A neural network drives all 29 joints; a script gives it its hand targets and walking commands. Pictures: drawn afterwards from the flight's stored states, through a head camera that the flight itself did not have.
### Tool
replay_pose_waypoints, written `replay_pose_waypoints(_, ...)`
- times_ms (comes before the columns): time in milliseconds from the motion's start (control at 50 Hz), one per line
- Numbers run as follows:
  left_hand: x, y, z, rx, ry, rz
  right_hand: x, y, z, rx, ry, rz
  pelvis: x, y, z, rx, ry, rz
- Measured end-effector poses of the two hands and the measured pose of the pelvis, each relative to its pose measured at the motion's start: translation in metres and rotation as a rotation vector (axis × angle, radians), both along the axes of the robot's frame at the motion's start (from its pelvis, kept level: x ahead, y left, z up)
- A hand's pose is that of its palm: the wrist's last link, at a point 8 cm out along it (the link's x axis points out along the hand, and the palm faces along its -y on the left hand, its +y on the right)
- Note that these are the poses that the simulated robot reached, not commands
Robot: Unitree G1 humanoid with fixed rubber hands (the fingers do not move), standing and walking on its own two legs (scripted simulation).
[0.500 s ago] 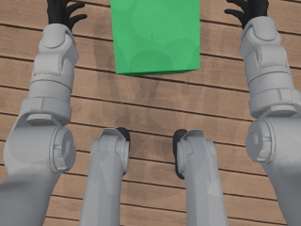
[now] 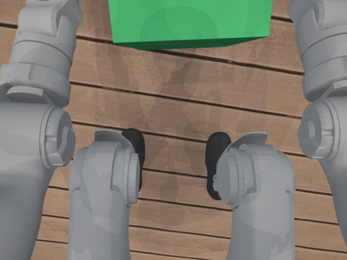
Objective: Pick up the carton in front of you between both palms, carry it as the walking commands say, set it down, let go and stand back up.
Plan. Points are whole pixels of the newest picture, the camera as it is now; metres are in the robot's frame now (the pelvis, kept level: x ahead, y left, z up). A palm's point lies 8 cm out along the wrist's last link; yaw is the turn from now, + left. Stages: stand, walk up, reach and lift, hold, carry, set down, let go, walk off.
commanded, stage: reach and lift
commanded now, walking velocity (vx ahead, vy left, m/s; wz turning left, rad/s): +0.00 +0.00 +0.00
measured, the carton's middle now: out of the picture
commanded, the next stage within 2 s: none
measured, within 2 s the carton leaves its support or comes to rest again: leaves its support in 0.76 s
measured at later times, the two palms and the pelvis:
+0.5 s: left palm out of the picture +0.56 +0.15 -0.17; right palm out of the picture +0.57 -0.16 -0.17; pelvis -0.01 +0.00 +0.00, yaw +0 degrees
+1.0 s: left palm out of the picture +0.53 +0.15 -0.04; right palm out of the picture +0.53 -0.15 -0.04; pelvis +0.00 +0.00 +0.04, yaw -1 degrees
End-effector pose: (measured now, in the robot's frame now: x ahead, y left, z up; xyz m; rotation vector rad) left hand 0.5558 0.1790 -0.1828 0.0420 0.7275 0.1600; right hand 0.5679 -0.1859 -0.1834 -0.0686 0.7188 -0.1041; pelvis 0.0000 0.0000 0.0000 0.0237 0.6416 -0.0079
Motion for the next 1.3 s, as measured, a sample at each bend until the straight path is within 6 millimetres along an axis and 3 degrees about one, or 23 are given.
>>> replay_pose_waypoints(100,0.007,-0.002,0.005,-0.004,-0.022,-0.010,0.006,0.007,0.006,0.006,-0.022,0.007,0.004,0.001,-0.005,-0.001,0.006,0.000)
replay_pose_waypoints(280,-0.002,-0.010,0.007,-0.013,-0.004,-0.022,-0.004,0.012,0.008,0.013,-0.005,0.005,-0.001,0.003,-0.003,-0.005,0.014,0.000)
replay_pose_waypoints(400,0.000,-0.032,0.009,-0.041,-0.008,-0.058,-0.003,0.029,0.011,0.026,-0.005,0.032,-0.007,0.003,0.001,-0.006,-0.007,-0.001)
replay_pose_waypoints(660,0.000,-0.029,0.007,-0.075,-0.003,-0.047,-0.002,0.027,0.009,0.058,0.010,0.032,-0.001,0.001,-0.008,-0.007,-0.025,-0.006)
replay_pose_waypoints(760,0.001,-0.029,0.018,-0.047,0.001,-0.014,-0.008,0.032,0.015,0.050,0.010,0.011,0.004,0.001,-0.008,-0.006,0.004,-0.005)
replay_pose_waypoints(840,-0.005,-0.031,0.047,-0.041,-0.033,0.017,-0.013,0.034,0.043,0.040,-0.021,-0.022,0.005,0.001,0.001,-0.006,0.025,-0.005)
replay_pose_waypoints(980,-0.024,-0.034,0.128,-0.064,-0.063,0.021,-0.033,0.032,0.129,0.062,-0.050,-0.046,0.000,0.004,0.033,-0.010,0.085,-0.010)
replay_pose_waypoints(1060,-0.038,-0.034,0.165,-0.062,-0.037,0.016,-0.048,0.032,0.166,0.060,-0.024,-0.046,-0.007,0.004,0.058,-0.011,0.101,-0.012)
replay_pose_waypoints(1300,-0.056,-0.032,0.231,-0.054,-0.045,0.008,-0.067,0.033,0.232,0.054,-0.033,-0.045,-0.017,0.005,0.109,-0.015,0.123,-0.008)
